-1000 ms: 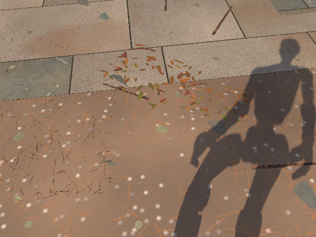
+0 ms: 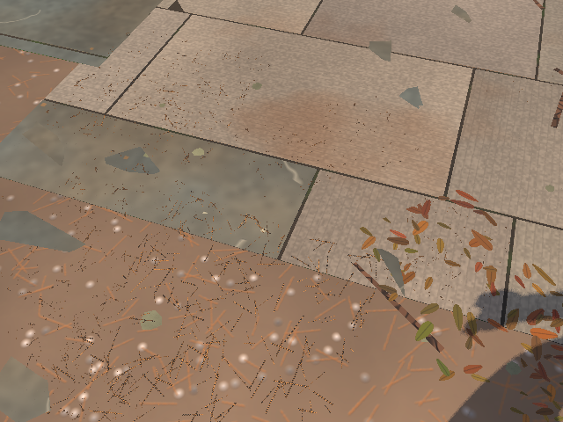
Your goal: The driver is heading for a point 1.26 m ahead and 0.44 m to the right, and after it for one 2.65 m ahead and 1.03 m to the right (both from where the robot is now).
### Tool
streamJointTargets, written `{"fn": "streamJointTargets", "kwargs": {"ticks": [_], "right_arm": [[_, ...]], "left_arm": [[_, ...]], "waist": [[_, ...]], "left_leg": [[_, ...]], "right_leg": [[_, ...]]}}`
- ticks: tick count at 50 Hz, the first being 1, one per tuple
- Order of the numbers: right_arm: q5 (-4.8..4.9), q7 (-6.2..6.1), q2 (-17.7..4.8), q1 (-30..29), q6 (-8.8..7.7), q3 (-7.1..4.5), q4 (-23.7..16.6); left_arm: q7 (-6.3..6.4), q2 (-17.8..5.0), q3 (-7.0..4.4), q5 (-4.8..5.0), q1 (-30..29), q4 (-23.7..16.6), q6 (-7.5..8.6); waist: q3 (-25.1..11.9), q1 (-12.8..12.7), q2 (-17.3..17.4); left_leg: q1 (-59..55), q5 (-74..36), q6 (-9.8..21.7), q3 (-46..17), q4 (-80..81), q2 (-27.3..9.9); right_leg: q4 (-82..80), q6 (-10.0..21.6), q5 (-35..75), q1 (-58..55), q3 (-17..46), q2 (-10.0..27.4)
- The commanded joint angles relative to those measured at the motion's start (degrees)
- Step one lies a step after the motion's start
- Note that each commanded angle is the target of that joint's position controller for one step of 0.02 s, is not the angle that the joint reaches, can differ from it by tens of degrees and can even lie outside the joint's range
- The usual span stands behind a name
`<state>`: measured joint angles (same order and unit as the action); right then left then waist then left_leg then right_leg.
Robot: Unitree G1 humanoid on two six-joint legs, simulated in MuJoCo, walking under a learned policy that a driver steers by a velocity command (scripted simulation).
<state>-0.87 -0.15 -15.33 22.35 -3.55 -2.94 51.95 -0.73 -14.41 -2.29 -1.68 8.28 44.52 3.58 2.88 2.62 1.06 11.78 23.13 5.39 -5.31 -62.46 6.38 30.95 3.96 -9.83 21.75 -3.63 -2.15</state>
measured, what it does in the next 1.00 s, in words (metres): walks ahead, turning right: left foot, then right foot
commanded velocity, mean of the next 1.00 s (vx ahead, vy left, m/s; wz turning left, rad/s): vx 0.50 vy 0.00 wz -0.35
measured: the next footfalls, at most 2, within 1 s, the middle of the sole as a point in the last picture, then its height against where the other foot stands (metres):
left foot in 0.42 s outside the picture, level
right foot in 0.96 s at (360, 370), level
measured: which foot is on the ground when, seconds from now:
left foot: up 0.00-0.40, down 0.42-0.98, up 1.00-1.00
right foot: down 0.00-0.44, up 0.46-0.94, down 0.96-1.00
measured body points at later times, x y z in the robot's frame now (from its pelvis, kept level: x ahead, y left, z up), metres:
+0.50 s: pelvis +0.26 +0.03 +0.00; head +0.29 +0.04 +0.45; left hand +0.27 +0.30 -0.14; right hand +0.43 -0.23 -0.09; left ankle +0.34 +0.11 -0.73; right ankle +0.11 -0.07 -0.67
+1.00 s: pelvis +0.49 -0.06 -0.01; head +0.52 -0.09 +0.43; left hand +0.78 +0.06 -0.11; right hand +0.36 -0.29 -0.15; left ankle +0.36 +0.11 -0.69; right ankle +0.55 -0.15 -0.73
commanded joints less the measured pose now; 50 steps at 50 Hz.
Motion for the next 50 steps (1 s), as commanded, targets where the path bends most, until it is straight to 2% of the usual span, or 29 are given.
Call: {"fn": "streamJointTargets", "kwargs": {"ticks": [1,3,5,9,12,16,18,19,20,21,22,23,24,25,26,27,28,31,36,39,42,43,45,46,47,48,49,50], "right_arm": [[-0.88,0.82,-4.97,-0.79,-0.24,-0.75,-4.25],[-1.39,1.49,-3.73,0.32,0.7,-0.35,-3.9],[-1.62,1.9,-3.04,-1.43,1.1,-0.05,-4.32],[-1.7,2.28,-2.01,-13.01,1.06,0.85,-8.22],[-1.22,2.47,-0.71,-19.14,0.73,1.79,-10.04],[-0.66,1.9,-1.8,-23.89,0.18,1.88,-11.63],[-0.5,1.48,-3.17,-22.7,-0.38,1.47,-11.79],[-0.5,1.18,-4.06,-19.66,-0.77,1.08,-11.04],[-0.74,0.69,-5.15,-13.44,-1.38,0.48,-9.1],[-1.88,-0.13,-8.17,-5.31,-2.22,-0.57,-7.16],[-3.32,-1.0,-13.4,2.1,-2.35,-1.73,-7.5],[-2.11,-0.84,-14.97,0.54,-1.07,-2.55,-7.02],[-1.46,-0.51,-9.06,-4.02,-0.54,-1.31,-8.23],[-0.98,-0.27,-5.19,-7.51,-0.75,-0.37,-8.64],[-1.0,-0.19,-3.65,-9.15,-1.03,0.02,-8.51],[-0.74,-0.4,-3.04,-8.92,-1.47,0.23,-7.84],[-0.59,-0.46,-3.1,-8.65,-1.95,0.17,-7.35],[0.08,-0.37,-4.02,-6.41,-3.2,-0.37,-6.05],[-0.26,-0.23,-4.32,-3.13,-3.06,-0.7,-4.03],[-0.26,-0.34,-5.36,-1.8,-2.9,-1.0,-3.23],[-0.32,-0.69,-6.65,0.91,-2.27,-1.42,-1.88],[-0.36,-0.82,-7.01,1.52,-1.88,-1.52,-1.48],[-0.45,-1.12,-8.45,1.62,-1.11,-1.8,-1.02],[-0.47,-1.22,-9.5,1.63,-0.58,-2.06,-0.81],[-0.4,-1.22,-10.27,1.43,0.03,-2.23,-0.87],[-0.29,-1.12,-10.14,0.64,0.4,-2.12,-1.58],[0.12,-0.66,-5.15,2.15,0.17,-0.9,-4.52],[0.0,0.22,-4.53,-0.51,-0.52,-0.97,-8.64]], "left_arm": [[0.1,-4.71,-1.39,0.45,6.11,0.04,0.61],[0.01,-4.42,-1.13,0.82,8.15,1.94,1.52],[-0.18,-5.31,-1.33,1.27,10.35,3.38,2.27],[-0.19,-5.46,-1.26,1.72,14.7,5.66,2.08],[0.0,-6.52,-1.56,1.74,17.18,6.71,1.84],[0.38,-7.64,-1.86,1.27,19.42,7.41,1.29],[0.68,-8.66,-2.25,0.95,18.21,7.03,0.99],[0.77,-9.21,-2.48,0.87,17.15,6.72,0.87],[0.69,-9.27,-2.55,1.1,16.05,6.44,0.81],[0.48,-7.62,-2.19,1.56,15.76,5.69,0.97],[0.46,-2.78,-1.09,2.77,16.83,2.86,1.14],[0.67,-3.32,-1.45,2.86,20.2,1.81,0.5],[0.95,-6.56,-2.17,1.48,18.68,3.64,-0.56],[0.26,-5.57,-2.15,1.16,15.74,3.6,-0.77],[-0.22,-4.23,-2.03,1.1,14.73,3.42,-1.1],[-0.67,-4.17,-2.22,0.25,13.96,3.14,-1.78],[-1.1,-3.6,-2.14,-0.18,14.29,3.27,-2.5],[-1.95,-3.14,-2.16,-0.19,10.39,1.46,-3.5],[-2.92,-2.64,-1.64,-0.14,1.05,-2.06,-3.72],[-3.6,-1.86,-0.83,-0.26,-4.81,-4.2,-3.45],[-3.98,-2.25,-0.6,-0.52,-8.95,-6.21,-3.32],[-3.95,-2.5,-0.65,-0.66,-9.49,-6.64,-3.3],[-3.52,-3.16,-1.02,-0.88,-7.98,-6.67,-3.35],[-3.13,-3.85,-1.44,-0.94,-4.86,-6.0,-3.23],[-2.64,-4.92,-2.16,-0.97,1.18,-4.36,-2.78],[-1.79,-6.88,-3.35,-1.44,10.99,-1.14,-2.2],[-0.85,-13.43,-5.22,-1.9,16.14,-0.28,-2.13],[-0.58,-18.23,-6.21,0.1,14.44,-1.91,-2.64]], "waist": [[-1.81,-2.24,-3.24],[-2.5,-1.07,-5.77],[-2.09,-0.86,-5.6],[0.89,-2.95,-4.86],[0.96,-4.52,-5.15],[0.16,-5.78,-5.66],[-0.44,-4.46,-6.16],[-1.41,-2.89,-6.31],[-4.14,0.09,-4.62],[-9.78,3.14,-0.78],[-18.68,4.88,7.85],[-20.66,1.85,16.36],[-12.27,0.28,6.47],[-6.14,-0.51,2.75],[-3.47,-1.74,3.14],[-2.05,-2.58,4.78],[-1.81,-3.27,5.26],[-1.89,-3.71,3.91],[0.5,-2.4,3.07],[1.72,-1.01,3.36],[2.75,0.21,3.2],[2.73,0.27,3.29],[0.96,-0.9,4.44],[-1.28,-2.45,5.1],[-4.97,-5.05,4.77],[-10.58,-9.57,1.86],[-17.04,-9.87,-7.21],[-20.8,-7.96,-13.83]], "left_leg": [[18.96,-5.18,-0.49,-0.99,-5.8,-6.78],[16.49,-6.11,-1.46,0.45,-3.07,-7.75],[18.97,-7.61,-2.33,2.14,-0.85,-8.86],[25.1,-15.22,-4.99,5.62,10.39,-11.51],[21.91,-20.27,-6.31,7.15,21.05,-10.07],[18.34,-20.61,-6.14,7.11,27.92,-8.1],[14.56,-16.87,-5.13,6.11,30.72,-7.48],[10.25,-14.74,-4.47,5.98,32.82,-6.71],[1.76,-15.04,-3.38,6.33,36.9,-5.85],[-10.69,-13.69,-1.26,1.52,38.29,-10.93],[-25.28,-5.2,1.99,-15.86,40.54,-26.91],[-26.99,-0.95,6.58,-34.04,47.13,-33.28],[-19.89,4.02,5.85,-28.02,47.73,-30.58],[-12.9,1.17,4.78,-19.73,49.27,-27.32],[-8.23,-4.7,3.31,-13.21,51.26,-24.77],[-5.57,-9.35,2.56,-8.56,52.28,-23.03],[-4.3,-12.98,2.17,-5.16,52.94,-21.89],[-5.23,-20.77,2.99,0.78,54.42,-21.79],[-7.62,-26.11,3.26,9.2,55.06,-20.65],[-8.46,-28.24,2.56,13.36,54.58,-20.58],[-13.04,-32.78,1.89,15.81,52.69,-22.07],[-14.83,-36.3,1.54,16.72,51.09,-22.4],[-17.47,-53.12,0.7,18.96,44.33,-22.59],[-18.25,-61.69,0.47,19.75,38.05,-22.66],[-17.39,-64.32,0.24,20.29,28.37,-22.41],[-10.4,-55.93,-1.44,21.33,14.24,-21.17],[8.52,-24.78,-3.94,21.0,-4.42,-17.31],[26.87,9.22,-6.84,11.88,-19.65,-5.42]], "right_leg": [[-18.59,8.03,1.32,-15.43,23.07,16.72],[-20.1,7.51,8.26,-13.25,18.17,14.69],[-21.64,8.22,11.44,-13.61,15.29,14.22],[-24.05,8.55,14.24,-14.64,12.27,11.89],[-22.47,7.55,18.25,-14.66,10.8,10.39],[-18.06,7.07,23.0,-18.1,13.2,11.8],[-14.97,6.3,24.15,-19.19,15.43,12.92],[-12.14,5.65,25.31,-18.96,16.15,12.9],[-5.25,4.62,27.16,-17.43,15.01,10.99],[6.6,3.41,21.66,-11.62,12.43,7.42],[24.11,1.61,0.27,0.96,7.42,1.58],[34.37,1.48,-21.32,12.89,5.11,-2.57],[38.37,1.92,-17.89,15.61,7.63,1.96],[37.31,1.54,-13.16,15.21,7.8,3.85],[35.31,0.95,-10.42,13.4,7.37,5.34],[34.04,0.29,-9.3,12.43,7.06,6.39],[34.18,-0.38,-7.94,11.51,6.56,6.65],[34.03,-1.5,-3.2,14.72,6.05,7.25],[24.63,-2.69,5.68,19.71,4.42,7.59],[14.9,-1.84,9.74,16.68,1.33,7.1],[8.86,0.28,6.52,15.1,-1.71,6.13],[7.43,1.18,4.33,14.31,-2.66,5.38],[5.48,3.42,-1.66,9.51,-5.08,2.11],[4.81,4.78,-4.98,5.33,-5.96,-0.16],[2.72,6.33,-6.42,-1.5,-6.03,-2.59],[-1.78,8.34,-4.16,-15.18,-3.53,-3.07],[-3.64,12.92,-12.04,-32.66,17.12,11.8],[-13.58,20.27,-7.34,-40.66,47.96,23.14]]}}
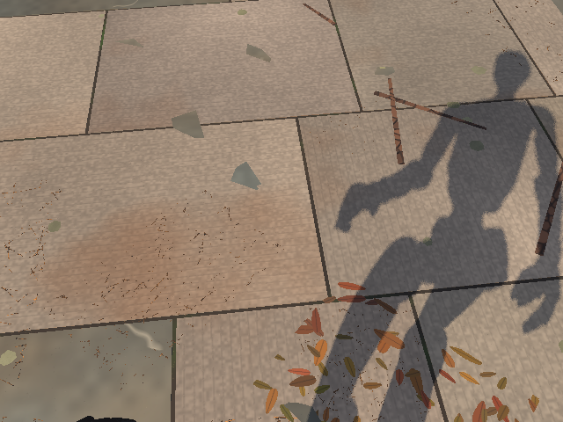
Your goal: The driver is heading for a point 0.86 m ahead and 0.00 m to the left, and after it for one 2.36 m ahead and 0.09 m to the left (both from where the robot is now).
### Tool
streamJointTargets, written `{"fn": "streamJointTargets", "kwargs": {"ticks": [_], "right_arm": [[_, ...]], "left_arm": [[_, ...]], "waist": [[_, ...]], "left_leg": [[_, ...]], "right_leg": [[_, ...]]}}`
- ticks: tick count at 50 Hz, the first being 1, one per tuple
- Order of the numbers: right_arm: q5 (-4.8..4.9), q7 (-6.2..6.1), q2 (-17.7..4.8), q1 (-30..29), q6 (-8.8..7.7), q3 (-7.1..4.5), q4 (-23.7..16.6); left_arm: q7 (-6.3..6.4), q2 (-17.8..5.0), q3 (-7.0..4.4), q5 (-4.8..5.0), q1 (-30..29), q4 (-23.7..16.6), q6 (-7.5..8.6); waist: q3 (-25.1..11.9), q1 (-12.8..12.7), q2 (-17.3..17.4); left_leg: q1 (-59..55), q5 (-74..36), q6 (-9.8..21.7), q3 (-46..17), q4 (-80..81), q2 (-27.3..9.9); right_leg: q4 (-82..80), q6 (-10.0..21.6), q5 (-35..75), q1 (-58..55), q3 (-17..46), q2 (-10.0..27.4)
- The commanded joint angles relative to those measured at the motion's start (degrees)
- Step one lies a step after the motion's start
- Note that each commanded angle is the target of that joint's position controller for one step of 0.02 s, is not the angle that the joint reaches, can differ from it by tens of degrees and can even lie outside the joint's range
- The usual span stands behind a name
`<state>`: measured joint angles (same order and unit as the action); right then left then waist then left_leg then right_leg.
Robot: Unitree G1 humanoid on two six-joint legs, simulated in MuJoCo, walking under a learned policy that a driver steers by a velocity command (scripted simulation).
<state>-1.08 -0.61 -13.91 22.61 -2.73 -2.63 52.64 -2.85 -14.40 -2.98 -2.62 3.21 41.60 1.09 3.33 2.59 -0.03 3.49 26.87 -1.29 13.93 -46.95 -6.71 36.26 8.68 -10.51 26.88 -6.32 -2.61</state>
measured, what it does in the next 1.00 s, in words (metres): walks ahead: left foot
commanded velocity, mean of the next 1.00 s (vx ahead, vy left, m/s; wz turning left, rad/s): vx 0.50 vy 0.00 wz -0.28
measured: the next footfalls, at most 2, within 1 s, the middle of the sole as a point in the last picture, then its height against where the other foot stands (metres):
left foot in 0.50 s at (264, 411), level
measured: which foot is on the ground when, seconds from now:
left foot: up 0.00-0.48, down 0.50-1.00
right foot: down 0.00-0.52, up 0.54-1.00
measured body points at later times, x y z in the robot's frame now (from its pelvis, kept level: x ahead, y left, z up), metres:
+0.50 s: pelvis +0.29 +0.00 +0.01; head +0.31 -0.01 +0.46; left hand +0.32 +0.29 -0.12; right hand +0.44 -0.27 -0.08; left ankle +0.43 +0.07 -0.72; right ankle +0.09 -0.05 -0.71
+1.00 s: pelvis +0.54 -0.08 +0.02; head +0.57 -0.09 +0.47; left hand +0.81 +0.07 -0.07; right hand +0.41 -0.30 -0.12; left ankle +0.43 +0.07 -0.71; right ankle +0.63 -0.20 -0.71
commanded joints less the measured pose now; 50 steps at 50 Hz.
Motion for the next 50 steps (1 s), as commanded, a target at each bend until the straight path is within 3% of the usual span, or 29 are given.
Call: {"fn": "streamJointTargets", "kwargs": {"ticks": [1,2,3,5,7,10,15,19,22,23,24,25,26,27,28,29,30,31,34,39,42,45,48,49,50], "right_arm": [[-0.3,0.87,-8.52,-8.07,-1.74,-1.63,-10.63],[0.41,1.0,-7.14,-8.61,-2.45,-1.06,-10.84],[0.3,0.84,-6.82,-7.08,-2.62,-1.0,-9.71],[-1.53,0.98,-6.56,-4.41,-0.74,-0.98,-8.92],[-1.89,1.39,-5.77,-4.43,0.82,-0.93,-9.31],[-1.72,1.61,-5.22,-10.7,1.45,-0.74,-11.59],[-1.25,1.98,-5.21,-21.24,1.06,-0.25,-14.96],[-0.9,2.53,-4.87,-26.28,0.09,0.46,-16.78],[-0.79,2.36,-6.2,-22.39,-0.55,0.08,-16.11],[-0.72,1.93,-7.38,-18.17,-0.77,-0.48,-14.76],[-0.71,1.28,-8.41,-10.79,-1.22,-1.11,-12.39],[-1.31,0.48,-10.63,-2.67,-1.86,-1.84,-10.8],[-2.57,-0.09,-16.87,3.66,-1.93,-3.3,-10.76],[-1.12,0.62,-15.8,2.48,-1.02,-3.43,-9.46],[-0.21,0.95,-11.58,-3.13,-0.66,-2.54,-10.42],[-0.04,1.21,-7.96,-6.74,-0.76,-1.68,-10.78],[-0.33,1.18,-6.35,-8.01,-0.95,-1.12,-10.26],[-0.19,1.04,-5.7,-7.84,-1.31,-0.79,-9.28],[0.45,1.45,-6.48,-4.99,-2.8,-0.91,-6.97],[0.85,1.68,-6.68,-1.19,-2.86,-0.97,-4.08],[0.87,1.68,-7.5,1.44,-2.83,-1.14,-2.51],[0.68,1.37,-8.17,4.31,-2.44,-1.18,-0.99],[0.27,0.82,-9.67,3.28,-1.94,-1.56,-0.61],[0.34,0.72,-10.07,2.44,-1.82,-1.67,-0.6],[0.65,0.79,-9.37,2.09,-1.75,-1.44,-0.55]], "left_arm": [[1.96,-16.5,-5.26,1.79,19.64,1.63,-0.75],[2.44,-13.47,-4.44,2.13,17.0,2.26,-0.63],[2.6,-10.52,-3.61,2.17,14.41,2.29,-0.27],[2.75,-7.97,-2.64,2.62,10.99,1.65,0.61],[2.38,-8.51,-2.65,2.84,12.44,2.01,1.75],[2.28,-9.84,-2.99,2.66,16.0,2.77,2.13],[2.55,-10.11,-3.07,2.61,21.72,3.78,2.06],[3.19,-9.63,-2.6,2.08,24.88,4.85,2.27],[3.75,-10.63,-2.49,1.81,22.96,5.04,2.61],[3.77,-11.29,-2.55,1.73,21.94,5.06,2.79],[3.55,-11.56,-2.49,1.66,21.19,5.33,2.86],[3.23,-10.17,-2.0,1.77,21.15,5.03,3.13],[2.92,-5.01,-0.84,3.57,26.82,3.4,3.27],[3.02,-6.93,-1.02,2.6,28.26,4.12,3.16],[3.06,-8.25,-1.25,1.34,24.45,4.41,2.72],[2.53,-7.79,-0.93,1.01,20.16,3.89,2.7],[2.09,-6.89,-0.75,1.05,18.19,3.33,2.51],[1.73,-6.55,-0.62,0.5,17.75,3.03,1.99],[1.09,-5.37,-0.13,0.07,18.36,3.77,0.97],[0.53,-3.71,1.09,0.3,6.03,0.15,1.05],[0.31,-2.4,1.96,0.73,-0.01,-1.4,1.34],[0.65,-3.04,1.96,0.87,-3.74,-2.6,1.65],[1.33,-4.45,1.43,0.84,-1.69,-2.34,2.38],[1.73,-5.25,0.98,0.65,2.73,-0.95,2.81],[2.38,-6.88,0.19,0.04,10.74,1.74,3.58]], "waist": [[-15.01,-9.79,-3.53],[-8.3,-7.5,-2.03],[-4.5,-4.5,0.68],[-4.01,-1.0,-0.23],[-4.78,-0.44,-0.58],[-2.45,-2.17,-1.66],[-1.08,-6.23,-3.18],[-0.55,-8.21,-3.68],[-0.62,-5.47,-4.56],[-2.16,-3.56,-4.78],[-5.79,-0.01,-3.23],[-11.23,3.66,-0.93],[-20.31,2.72,10.31],[-20.39,1.05,14.46],[-10.27,-0.87,6.14],[-5.29,-1.14,1.38],[-2.55,-2.09,1.93],[-1.55,-3.1,3.95],[-2.58,-4.08,5.21],[0.19,-1.98,4.27],[0.35,-0.26,4.43],[0.55,0.73,4.21],[-0.35,-1.28,4.49],[-2.23,-3.49,4.18],[-6.75,-6.91,1.76]], "left_leg": [[41.55,0.01,0.39,-14.9,-35.59,4.15],[41.03,-5.64,0.89,-14.88,-31.58,1.71],[36.81,-7.99,1.0,-15.04,-25.48,-0.19],[29.77,-8.63,-0.06,-15.46,-20.41,-1.13],[28.96,-9.56,-1.05,-14.55,-17.74,-0.46],[33.15,-15.52,-2.09,-13.91,-10.98,-0.15],[37.01,-24.43,-2.19,-14.5,1.99,1.86],[34.62,-26.67,-0.27,-13.2,10.18,3.83],[24.98,-23.05,2.74,-13.2,15.58,5.61],[18.94,-19.98,3.83,-12.48,16.58,7.38],[10.24,-19.63,5.07,-11.4,19.72,8.89],[-2.22,-18.09,7.18,-16.54,20.66,3.45],[-18.44,-10.22,13.4,-40.62,22.33,-12.4],[-17.8,-8.49,16.61,-58.37,30.77,-17.29],[-9.07,-3.17,16.32,-52.01,31.68,-15.49],[-2.3,-4.63,15.28,-43.94,32.82,-12.7],[1.98,-9.12,13.65,-37.71,34.48,-9.73],[4.8,-13.69,12.51,-33.18,35.58,-7.42],[5.6,-25.29,13.03,-27.03,37.15,-5.56],[3.25,-29.33,13.03,-20.41,40.63,-3.07],[2.32,-33.49,11.93,-17.57,39.82,-2.27],[-0.44,-38.07,11.73,-19.56,36.72,-3.85],[-3.07,-44.11,10.92,-22.12,31.3,-5.42],[-2.73,-48.48,10.21,-21.9,26.45,-4.66],[0.33,-48.52,9.08,-19.77,16.83,-1.8]], "right_leg": [[-20.31,13.95,-1.3,-42.96,43.23,21.71],[-20.11,12.29,5.01,-35.22,34.92,20.22],[-20.8,9.42,11.85,-27.68,29.06,16.68],[-22.06,7.46,18.52,-20.14,22.59,11.97],[-22.76,7.85,21.74,-18.34,21.02,10.29],[-24.75,7.06,17.71,-17.7,21.34,9.03],[-23.45,5.21,17.82,-23.34,23.45,8.55],[-21.17,4.12,24.49,-27.81,23.46,9.87],[-18.67,1.7,30.85,-27.84,23.84,11.47],[-14.73,0.75,38.5,-27.69,23.13,10.98],[-5.86,-0.28,43.13,-27.25,20.94,8.69],[6.48,-1.33,35.02,-21.01,18.86,5.9],[26.69,-4.05,9.65,-5.9,13.7,-1.62],[34.95,-4.1,-18.44,3.43,13.1,-5.62],[37.92,-3.83,-14.56,6.95,14.71,-1.79],[35.46,-3.85,-10.76,6.68,14.25,0.4],[32.15,-3.86,-9.15,5.87,13.42,2.2],[29.48,-4.32,-8.45,4.33,12.86,3.4],[26.88,-5.61,-6.16,3.38,10.5,4.13],[13.67,-7.98,3.62,9.69,6.18,7.43],[3.95,-8.14,8.41,6.5,3.91,6.61],[-1.1,-7.75,8.1,4.11,3.48,5.24],[-5.01,-6.34,2.69,-0.98,4.15,3.67],[-7.73,-5.6,1.21,-7.08,3.83,2.33],[-11.27,-4.18,2.93,-18.53,4.46,2.6]]}}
